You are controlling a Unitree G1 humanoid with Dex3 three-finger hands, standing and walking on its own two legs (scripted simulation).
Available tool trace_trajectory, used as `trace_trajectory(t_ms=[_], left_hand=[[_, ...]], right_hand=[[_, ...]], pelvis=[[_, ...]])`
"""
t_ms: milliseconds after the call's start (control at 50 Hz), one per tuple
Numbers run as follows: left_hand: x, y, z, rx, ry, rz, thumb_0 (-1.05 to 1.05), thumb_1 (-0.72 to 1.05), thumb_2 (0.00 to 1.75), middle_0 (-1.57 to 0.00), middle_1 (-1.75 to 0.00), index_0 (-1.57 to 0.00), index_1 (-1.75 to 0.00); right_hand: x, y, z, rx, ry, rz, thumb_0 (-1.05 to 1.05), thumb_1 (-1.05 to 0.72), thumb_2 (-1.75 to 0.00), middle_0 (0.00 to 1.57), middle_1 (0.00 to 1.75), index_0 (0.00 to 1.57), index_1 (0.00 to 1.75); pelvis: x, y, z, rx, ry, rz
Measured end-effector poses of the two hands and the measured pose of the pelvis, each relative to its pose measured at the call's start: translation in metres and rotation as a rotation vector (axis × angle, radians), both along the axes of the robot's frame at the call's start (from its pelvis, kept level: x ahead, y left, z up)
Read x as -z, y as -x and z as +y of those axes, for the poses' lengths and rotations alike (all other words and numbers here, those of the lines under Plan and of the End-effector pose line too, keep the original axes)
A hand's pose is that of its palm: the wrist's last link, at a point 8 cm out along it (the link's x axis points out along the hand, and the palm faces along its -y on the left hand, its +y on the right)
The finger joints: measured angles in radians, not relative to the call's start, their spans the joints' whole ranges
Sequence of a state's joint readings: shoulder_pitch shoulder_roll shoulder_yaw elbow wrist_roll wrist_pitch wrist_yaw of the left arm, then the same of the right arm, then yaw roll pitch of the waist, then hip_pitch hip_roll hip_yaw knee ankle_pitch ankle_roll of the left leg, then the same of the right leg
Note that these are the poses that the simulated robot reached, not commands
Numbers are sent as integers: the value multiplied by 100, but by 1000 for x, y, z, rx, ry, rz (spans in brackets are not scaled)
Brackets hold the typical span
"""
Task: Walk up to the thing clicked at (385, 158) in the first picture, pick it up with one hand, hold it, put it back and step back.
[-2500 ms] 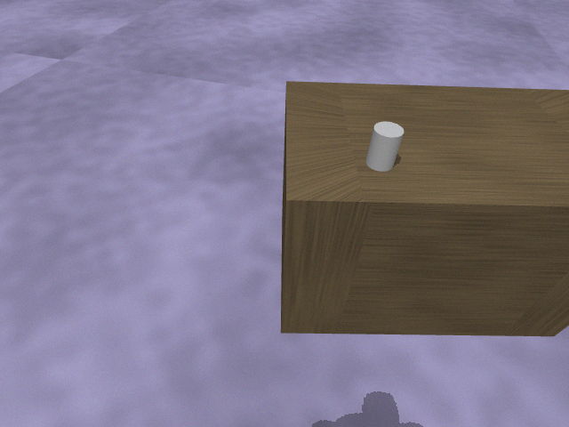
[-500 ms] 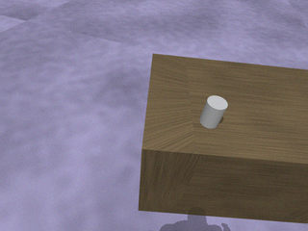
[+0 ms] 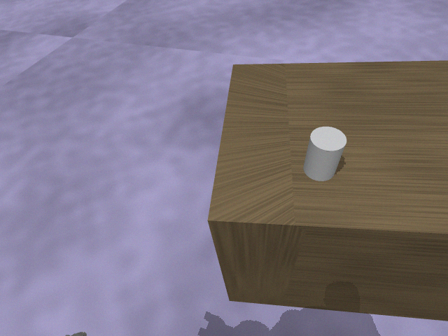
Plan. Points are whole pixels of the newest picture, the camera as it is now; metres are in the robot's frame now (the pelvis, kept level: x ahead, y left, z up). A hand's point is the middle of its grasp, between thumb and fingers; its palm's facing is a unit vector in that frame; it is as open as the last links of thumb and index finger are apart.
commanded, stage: walk up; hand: right
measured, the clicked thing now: (323, 154) +0.52 -0.19 -0.01
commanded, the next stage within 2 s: stand in 1.36 s
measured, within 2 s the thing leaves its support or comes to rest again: neither
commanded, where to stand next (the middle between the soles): +0.07 +0.03 m, yaw -2 degrees
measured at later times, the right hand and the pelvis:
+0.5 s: hand out of the picture +0.11 -0.23 -0.14, palm faces -0.05 +0.94 -0.35, open 7.4 cm; pelvis -0.01 +0.02 +0.01, yaw +1 degrees
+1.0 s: hand out of the picture +0.06 -0.24 -0.14, palm faces +0.01 +0.94 -0.34, open 7.4 cm; pelvis -0.01 +0.02 +0.02, yaw -1 degrees
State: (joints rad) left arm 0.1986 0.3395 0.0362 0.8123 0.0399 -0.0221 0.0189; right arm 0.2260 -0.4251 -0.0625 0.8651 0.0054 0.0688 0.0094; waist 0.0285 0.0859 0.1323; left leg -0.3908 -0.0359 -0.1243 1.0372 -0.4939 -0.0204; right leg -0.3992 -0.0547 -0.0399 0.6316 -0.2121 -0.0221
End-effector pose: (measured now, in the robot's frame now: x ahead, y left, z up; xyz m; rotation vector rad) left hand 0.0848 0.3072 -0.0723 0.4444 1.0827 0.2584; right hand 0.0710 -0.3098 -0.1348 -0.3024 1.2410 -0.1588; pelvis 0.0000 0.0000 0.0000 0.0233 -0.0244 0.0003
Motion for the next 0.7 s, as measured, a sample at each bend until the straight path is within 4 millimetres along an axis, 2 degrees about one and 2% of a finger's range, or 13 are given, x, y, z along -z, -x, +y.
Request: trace_trajectory(t_ms=[100, 180, 260, 320, 400, 520, 600, 700], left_hand=[[17, -2, 17, -24, 45, -42, 1, 90, 90, -21, -30, -21, -30], [36, 8, 26, -63, 94, 2, 1, 90, 90, -21, -30, -20, -30], [42, 18, 24, -87, 138, 36, 1, 91, 90, -21, -30, -20, -30], [47, 26, 20, -84, 145, 62, 1, 91, 90, -21, -30, -20, -30], [44, 38, 13, -71, 150, 103, 1, 91, 90, -21, -30, -20, -30], [33, 45, 11, -76, 143, 113, 1, 91, 90, -21, -30, -20, -30], [26, 44, 12, -78, 130, 111, 1, 91, 90, -21, -30, -20, -30], [20, 37, 15, -74, 120, 103, 1, 91, 90, -21, -30, -20, -30]], right_hand=[[-10, 13, 5, -29, 56, 27, 1, -91, -90, 21, 30, 20, 30], [-27, 20, 14, -15, 92, -7, 1, -91, -90, 21, 30, 20, 30], [-41, 13, 17, -24, 109, -29, 1, -91, -90, 21, 30, 20, 30], [-40, -2, 17, -29, 106, -58, 1, -91, -90, 21, 30, 20, 30], [-40, -18, 24, -31, 81, -108, 1, -91, -90, 21, 30, 20, 30], [-36, -29, 36, -49, 25, -121, 1, -91, -90, 21, 30, 20, 30], [-34, -30, 41, -46, -1, -119, 1, -91, -90, 21, 30, 20, 30], [-33, -21, 41, -30, -7, -91, 1, -91, -90, 21, 30, 20, 30]], pelvis=[[7, 2, 11, -33, 9, -9], [5, 3, 18, -16, -10, -31], [-2, 0, 18, -27, 23, -24], [-1, 3, 18, -8, 33, -27], [-5, 9, 19, -11, 33, -33], [-11, 9, 18, -10, 25, -27], [-15, 9, 18, -8, 22, -27], [-18, 10, 19, -3, 20, -25]])
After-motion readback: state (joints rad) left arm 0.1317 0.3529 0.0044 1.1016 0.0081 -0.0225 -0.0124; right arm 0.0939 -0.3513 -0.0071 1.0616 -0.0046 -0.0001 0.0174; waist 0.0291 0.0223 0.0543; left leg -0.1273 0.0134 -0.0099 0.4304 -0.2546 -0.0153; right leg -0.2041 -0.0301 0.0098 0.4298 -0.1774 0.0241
